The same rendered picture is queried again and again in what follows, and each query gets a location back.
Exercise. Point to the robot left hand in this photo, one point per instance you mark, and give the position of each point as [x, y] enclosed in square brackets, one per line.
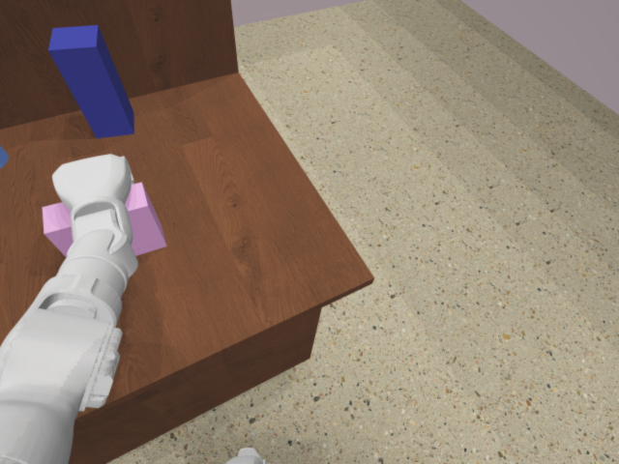
[106, 175]

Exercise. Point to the robot left shin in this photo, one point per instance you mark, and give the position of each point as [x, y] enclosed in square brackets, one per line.
[248, 451]

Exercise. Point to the sponge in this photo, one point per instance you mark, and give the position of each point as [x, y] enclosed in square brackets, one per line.
[146, 226]

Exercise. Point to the robot left forearm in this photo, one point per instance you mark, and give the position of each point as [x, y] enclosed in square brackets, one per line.
[92, 279]

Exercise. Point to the table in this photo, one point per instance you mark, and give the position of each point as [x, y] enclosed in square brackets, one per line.
[253, 252]

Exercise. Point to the left robot upper arm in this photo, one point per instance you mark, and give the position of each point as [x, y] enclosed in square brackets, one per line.
[60, 364]

